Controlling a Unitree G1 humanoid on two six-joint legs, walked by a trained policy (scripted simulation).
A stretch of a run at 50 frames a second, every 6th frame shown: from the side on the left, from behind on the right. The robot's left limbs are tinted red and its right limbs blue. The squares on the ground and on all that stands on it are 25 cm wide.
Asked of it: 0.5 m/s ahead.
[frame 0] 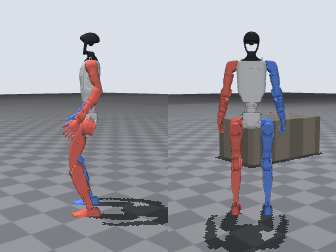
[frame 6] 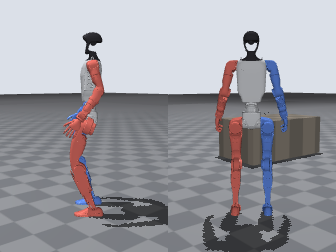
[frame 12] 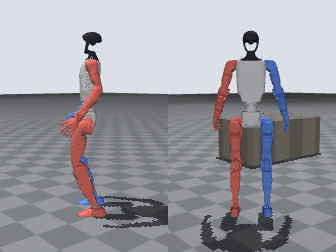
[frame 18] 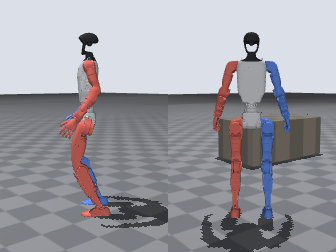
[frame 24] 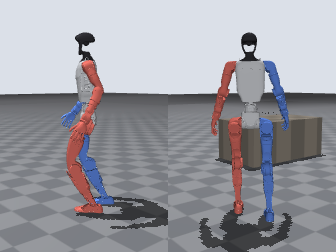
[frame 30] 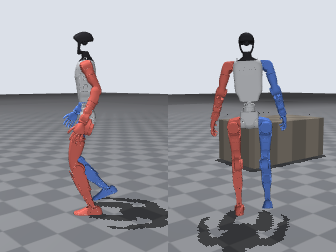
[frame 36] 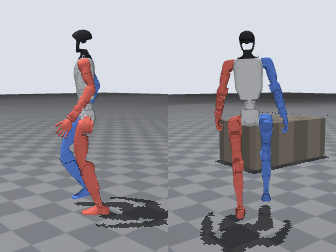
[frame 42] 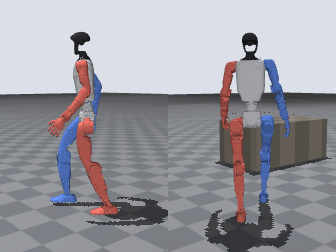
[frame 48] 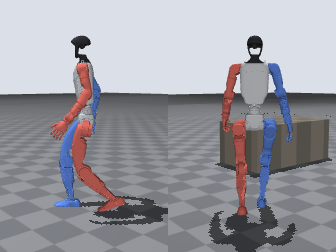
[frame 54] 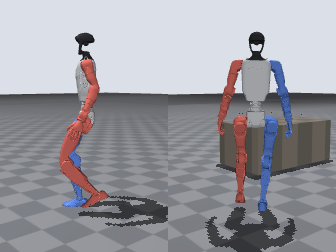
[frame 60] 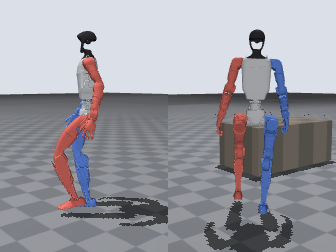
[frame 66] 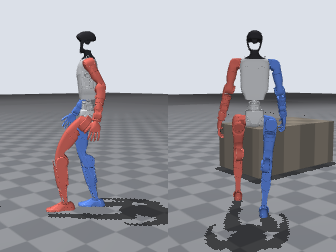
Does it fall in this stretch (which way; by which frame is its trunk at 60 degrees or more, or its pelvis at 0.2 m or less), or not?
no
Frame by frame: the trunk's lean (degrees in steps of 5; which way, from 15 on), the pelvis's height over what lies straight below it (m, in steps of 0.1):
0: 0, 0.8
6: 5, 0.8
12: 5, 0.8
18: 0, 0.8
24: 0, 0.8
30: 5, 0.8
36: 5, 0.8
42: 5, 0.8
48: 5, 0.7
54: 0, 0.8
60: 0, 0.8
66: 0, 0.8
